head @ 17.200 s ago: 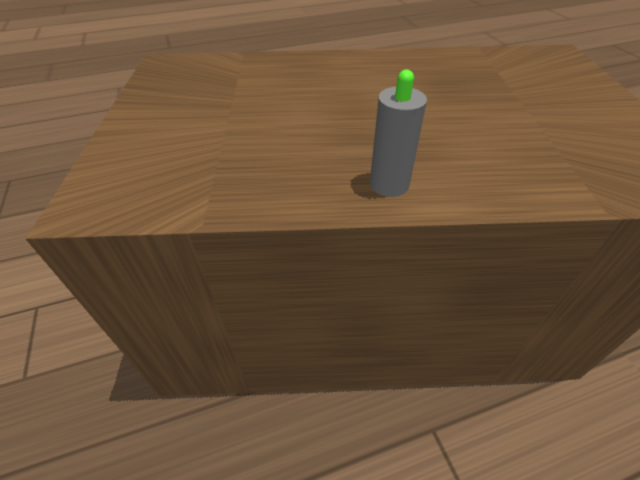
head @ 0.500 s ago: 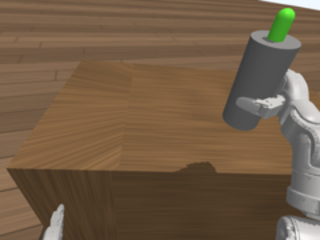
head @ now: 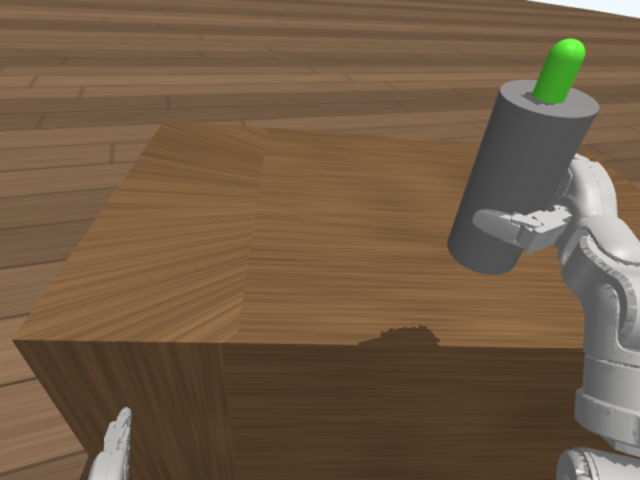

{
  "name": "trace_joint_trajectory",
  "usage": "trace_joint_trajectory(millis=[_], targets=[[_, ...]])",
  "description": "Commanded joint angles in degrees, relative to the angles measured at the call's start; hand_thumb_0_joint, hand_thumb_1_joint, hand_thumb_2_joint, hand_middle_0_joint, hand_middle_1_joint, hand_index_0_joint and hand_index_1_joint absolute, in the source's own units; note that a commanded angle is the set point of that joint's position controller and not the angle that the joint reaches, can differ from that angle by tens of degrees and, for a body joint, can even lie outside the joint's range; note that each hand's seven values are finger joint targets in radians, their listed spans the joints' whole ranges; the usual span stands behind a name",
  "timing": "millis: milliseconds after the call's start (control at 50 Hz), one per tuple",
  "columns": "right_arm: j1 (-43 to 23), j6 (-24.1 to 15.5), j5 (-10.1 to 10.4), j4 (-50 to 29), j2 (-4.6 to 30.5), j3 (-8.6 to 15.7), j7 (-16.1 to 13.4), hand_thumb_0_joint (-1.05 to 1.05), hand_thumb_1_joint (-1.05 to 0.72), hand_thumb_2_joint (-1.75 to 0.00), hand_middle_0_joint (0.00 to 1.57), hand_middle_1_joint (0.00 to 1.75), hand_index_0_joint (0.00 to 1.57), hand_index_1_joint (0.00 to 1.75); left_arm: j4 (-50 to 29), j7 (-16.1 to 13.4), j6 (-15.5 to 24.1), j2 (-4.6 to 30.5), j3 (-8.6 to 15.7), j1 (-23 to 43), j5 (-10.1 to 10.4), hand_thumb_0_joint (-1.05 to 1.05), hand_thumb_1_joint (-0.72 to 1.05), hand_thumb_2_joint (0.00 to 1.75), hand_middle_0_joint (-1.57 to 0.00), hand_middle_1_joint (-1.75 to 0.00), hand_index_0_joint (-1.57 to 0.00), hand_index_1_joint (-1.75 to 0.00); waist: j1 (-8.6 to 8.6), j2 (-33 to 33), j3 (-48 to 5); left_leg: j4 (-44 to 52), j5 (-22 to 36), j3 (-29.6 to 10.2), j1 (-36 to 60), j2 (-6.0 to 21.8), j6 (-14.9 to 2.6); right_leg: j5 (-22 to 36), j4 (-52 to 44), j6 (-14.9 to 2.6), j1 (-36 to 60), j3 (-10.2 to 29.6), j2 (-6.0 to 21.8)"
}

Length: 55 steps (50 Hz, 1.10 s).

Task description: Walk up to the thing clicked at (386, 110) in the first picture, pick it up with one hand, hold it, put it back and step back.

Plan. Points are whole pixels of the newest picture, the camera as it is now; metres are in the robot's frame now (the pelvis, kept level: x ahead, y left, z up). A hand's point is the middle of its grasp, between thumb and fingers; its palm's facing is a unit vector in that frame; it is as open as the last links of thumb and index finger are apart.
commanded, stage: hold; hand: right
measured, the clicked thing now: (517, 166) +0.33 -0.16 +0.31
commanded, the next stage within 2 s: crouch in 0.70 s
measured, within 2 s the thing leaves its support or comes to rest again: neither
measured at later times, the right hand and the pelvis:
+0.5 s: hand (512, 189) +0.34 -0.17 +0.28, palm faces +0.15 +0.99 -0.03, open 11.3 cm; pelvis -0.01 +0.00 +0.00, yaw +0 degrees
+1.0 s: hand (508, 193) +0.34 -0.17 +0.27, palm faces +0.17 +0.99 -0.02, open 11.3 cm; pelvis +0.00 +0.00 +0.00, yaw +0 degrees
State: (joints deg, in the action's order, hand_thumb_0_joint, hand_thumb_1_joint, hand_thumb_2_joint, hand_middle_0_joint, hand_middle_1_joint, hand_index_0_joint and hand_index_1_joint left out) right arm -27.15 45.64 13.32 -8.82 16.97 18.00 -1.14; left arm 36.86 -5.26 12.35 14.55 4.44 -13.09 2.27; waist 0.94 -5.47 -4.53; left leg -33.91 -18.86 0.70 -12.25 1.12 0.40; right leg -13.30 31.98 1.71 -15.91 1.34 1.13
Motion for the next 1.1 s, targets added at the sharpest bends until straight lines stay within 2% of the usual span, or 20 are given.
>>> trace_joint_trajectory(millis=[0, 80, 180, 200, 300, 400, 440, 480, 500, 520, 620, 660, 700, 740, 840, 880, 960, 1020, 1040, 1080], targets=[[-29.81, -7.9, 1.12, -16.83, 14.33, 6.09, -0.17, 0.0, 0.06, -1.32, 1.19, 1.44, 1.27, 1.44, -10.48, -0.05, 3.8, 5.22, 0.58, 7.92, 0.06, 0.0, -0.55, 0.05, -0.05, -0.05, -0.05, -0.05, 0.65, 4.64, -13.06, 6.7, 12.05, 2.41, -2.56, -1.17, 0.53, 8.28, -2.72, -2.41, 9.58, -2.14, -1.95], [-31.84, -8.5, 1.37, -22.14, 14.86, 5.82, -0.29, 0.0, 0.06, -1.3, 1.18, 1.41, 1.25, 1.41, -11.81, -0.64, 4.2, 7.38, 2.27, 8.76, -0.1, 0.0, -0.55, 0.05, -0.05, -0.05, -0.05, -0.05, 0.48, 3.71, -14.35, 6.72, 11.61, 2.06, -2.93, -1.1, 0.43, 7.98, -2.67, -2.27, 10.89, -2.18, -1.83], [-28.15, -6.27, 1.32, -13.34, 11.54, 3.56, 0.19, 0.0, 0.06, -1.33, 1.19, 1.44, 1.26, 1.44, -7.76, -0.99, 4.04, 6.53, 1.37, 9.7, 0.06, 0.0, -0.56, 0.05, -0.05, -0.05, -0.05, -0.06, -0.21, 4.29, -10.67, 7.27, 10.73, 2.08, -4.42, -1.1, 0.68, 6.74, -3.02, -2.32, 9.32, -2.07, -1.8], [-31.31, -6.12, 1.13, -16.09, 12.06, 3.13, 0.25, 0.0, 0.07, -1.32, 1.18, 1.43, 1.26, 1.43, -8.59, -1.02, 4.04, 7.28, 1.85, 10.56, -0.1, 0.0, -0.55, 0.05, -0.05, -0.05, -0.05, -0.06, -0.2, 3.25, -11.72, 7.31, 10.39, 2.13, -4.11, -1.06, 0.57, 6.4, -3.18, -2.22, 9.46, -1.97, -1.9], [-32.52, -5.21, 1.31, -14.44, 13.18, 4.6, 0.02, 0.0, 0.04, -1.33, 1.2, 1.44, 1.27, 1.44, -8.1, -0.91, 3.75, 8.56, 2.99, 9.78, -0.07, 0.0, -0.54, 0.04, -0.05, -0.06, -0.05, -0.05, 0.02, 4.31, -10.12, 8.13, 5.89, 2.72, -4.19, -1.24, 0.35, 2.51, -4.58, -2.05, 8.49, -1.68, -1.74], [-29.88, -5.21, 1.38, -8.62, 13.73, 6.41, -0.28, 0.0, 0.07, -1.32, 1.2, 1.44, 1.27, 1.44, -10.26, -0.36, 3.89, 5.19, -0.19, 9.15, 0.03, 0.0, -0.54, 0.05, -0.05, -0.05, -0.05, -0.05, 0.56, 8.42, -10.32, 8.15, 8.06, 2.4, -3.55, -1.14, 0.95, 4.27, -3.71, -2.54, 7.69, -2.38, -2.01], [-34.06, -6.1, 1.48, -13.93, 15.9, 7.56, -0.78, 0.0, 0.08, -1.32, 1.2, 1.44, 1.27, 1.44, -9.4, -0.43, 4.09, 8.17, 3.27, 8.14, -0.19, 0.0, -0.54, 0.05, -0.05, -0.05, -0.05, -0.05, 0.19, 5.97, -12.23, 7.78, 8.19, 2.06, -3.42, -1.0, 0.75, 4.12, -3.67, -2.4, 8.7, -2.43, -2.01], [-32.0, -6.37, 0.88, -11.35, 14.2, 6.16, -0.94, 0.0, 0.08, -1.33, 1.2, 1.45, 1.27, 1.45, -10.16, -0.1, 3.98, 5.91, 0.51, 9.27, -0.07, 0.0, -0.55, 0.05, -0.05, -0.05, -0.04, -0.05, 0.88, 6.19, -12.08, 7.64, 9.05, 2.09, -3.54, -1.0, 0.61, 5.23, -3.57, -2.38, 8.51, -2.54, -2.08], [-35.42, -7.14, 0.96, -17.99, 15.18, 6.07, -1.17, 0.0, 0.06, -1.33, 1.2, 1.45, 1.28, 1.45, -9.25, -0.38, 3.9, 7.87, 3.11, 8.08, -0.16, 0.0, -0.55, 0.05, -0.05, -0.05, -0.05, -0.05, 0.56, 3.92, -13.71, 7.57, 9.16, 1.84, -3.08, -0.82, 0.4, 5.25, -3.74, -2.29, 9.48, -2.45, -2.11], [-34.92, -7.24, 1.01, -16.83, 15.85, 6.81, -1.41, 0.0, 0.07, -1.32, 1.2, 1.44, 1.27, 1.44, -11.27, -0.52, 4.35, 9.09, 3.63, 9.68, -0.11, 0.0, -0.55, 0.05, -0.05, -0.05, -0.05, -0.05, 0.62, 4.22, -13.87, 7.42, 8.47, 1.92, -3.76, -1.03, 0.34, 4.79, -3.56, -2.18, 10.23, -2.37, -1.86], [-34.62, -7.35, 0.84, -18.27, 11.33, 2.17, -0.79, 0.0, 0.09, -1.31, 1.17, 1.42, 1.25, 1.42, -8.46, -0.59, 4.64, 5.34, 0.27, 9.8, -0.11, 0.0, -0.55, 0.06, -0.05, -0.05, -0.05, -0.06, 0.61, 1.89, -13.24, 7.29, 8.32, 2.33, -4.17, -1.38, -0.07, 5.07, -3.82, -1.93, 10.38, -1.75, -1.41], [-33.51, -6.57, 0.74, -16.25, 11.32, 2.3, -0.43, 0.0, 0.08, -1.31, 1.18, 1.43, 1.25, 1.43, -10.47, -0.91, 4.65, 5.38, -0.4, 12.11, -0.1, 0.0, -0.56, 0.06, -0.05, -0.05, -0.05, -0.06, 0.78, 3.37, -12.8, 7.62, 7.7, 2.3, -3.71, -1.37, 0.13, 4.56, -3.75, -1.99, 9.8, -1.91, -1.46], [-32.84, -5.57, 0.61, -14.83, 13.51, 4.02, -0.52, 0.0, 0.08, -1.32, 1.18, 1.43, 1.25, 1.43, -8.62, -1.3, 4.38, 9.46, 3.41, 10.64, -0.21, 0.0, -0.55, 0.05, -0.05, -0.05, -0.05, -0.05, 0.06, 3.06, -12.84, 7.65, 8.52, 2.19, -4.04, -1.29, 0.22, 5.04, -3.88, -1.87, 10.17, -1.96, -1.57], [-30.07, -4.99, 0.94, -10.35, 11.91, 4.18, -0.23, 0.0, 0.04, -1.32, 1.19, 1.43, 1.26, 1.43, -9.48, -0.96, 4.16, 7.87, 1.84, 10.61, -0.04, 0.0, -0.55, 0.05, -0.05, -0.05, -0.05, -0.05, 0.52, 4.84, -11.38, 7.54, 9.27, 2.64, -3.42, -1.42, 0.43, 5.8, -3.8, -1.89, 9.32, -1.98, -1.6], [-28.8, -5.28, 1.46, -12.35, 14.26, 7.38, -0.56, 0.0, 0.03, -1.3, 1.22, 1.43, 1.29, 1.43, -8.88, -0.46, 3.27, 8.02, 3.12, 7.0, 0.08, 0.0, -0.55, 0.06, -0.04, -0.05, -0.04, -0.05, 0.1, 8.15, -9.76, 8.33, 9.2, 2.06, -3.63, -1.09, 0.97, 5.19, -3.75, -2.51, 8.15, -2.76, -2.01], [-30.73, -6.29, 1.56, -13.49, 14.21, 7.19, -0.52, 0.0, 0.05, -1.33, 1.24, 1.46, 1.31, 1.46, -8.66, -0.19, 3.67, 8.5, 4.36, 5.82, 0.02, 0.0, -0.54, 0.05, -0.04, -0.05, -0.04, -0.05, -0.66, 7.44, -10.39, 8.05, 9.29, 2.09, -4.17, -1.3, 0.84, 4.89, -3.88, -2.49, 9.12, -2.6, -1.82], [-30.5, -7.57, 1.03, -13.55, 12.61, 5.02, -0.74, 0.0, 0.08, -1.33, 1.23, 1.46, 1.3, 1.46, -8.92, 0.14, 3.47, 5.02, 1.0, 6.99, 0.18, 0.0, -0.55, 0.06, -0.04, -0.05, -0.04, -0.05, 0.16, 7.0, -9.75, 7.59, 10.25, 1.86, -4.11, -1.19, 0.79, 5.84, -3.49, -2.59, 8.35, -2.46, -1.91], [-29.85, -7.75, 0.33, -7.95, 10.74, 3.25, -0.71, 0.0, 0.07, -1.33, 1.23, 1.46, 1.3, 1.46, -11.11, -0.47, 3.95, 7.39, 2.53, 10.08, -0.05, 0.0, -0.55, 0.06, -0.04, -0.05, -0.04, -0.05, -0.49, 6.21, -11.01, 7.29, 11.52, 1.77, -4.33, -1.09, 0.8, 7.0, -3.18, -2.45, 9.64, -2.44, -1.75], [-33.4, -8.47, -0.08, -10.88, 12.05, 3.05, -0.7, 0.0, 0.07, -1.33, 1.23, 1.46, 1.3, 1.46, -7.83, -0.61, 3.6, 8.37, 3.74, 8.82, -0.39, 0.0, -0.55, 0.06, -0.04, -0.04, -0.04, -0.05, -0.52, 3.64, -12.44, 7.1, 11.88, 1.69, -4.2, -1.0, 0.59, 7.25, -3.23, -2.36, 10.63, -2.2, -1.73], [-32.7, -9.29, -0.83, -7.61, 12.04, 2.54, -0.6, 0.0, 0.07, -1.33, 1.23, 1.46, 1.3, 1.46, -7.77, -0.98, 3.79, 7.18, 2.12, 10.16, -0.37, 0.0, -0.54, 0.06, -0.04, -0.05, -0.04, -0.05, -0.04, 3.71, -11.39, 7.12, 11.18, 1.84, -4.62, -1.04, 0.47, 7.09, -3.17, -2.19, 10.61, -1.94, -1.53]])
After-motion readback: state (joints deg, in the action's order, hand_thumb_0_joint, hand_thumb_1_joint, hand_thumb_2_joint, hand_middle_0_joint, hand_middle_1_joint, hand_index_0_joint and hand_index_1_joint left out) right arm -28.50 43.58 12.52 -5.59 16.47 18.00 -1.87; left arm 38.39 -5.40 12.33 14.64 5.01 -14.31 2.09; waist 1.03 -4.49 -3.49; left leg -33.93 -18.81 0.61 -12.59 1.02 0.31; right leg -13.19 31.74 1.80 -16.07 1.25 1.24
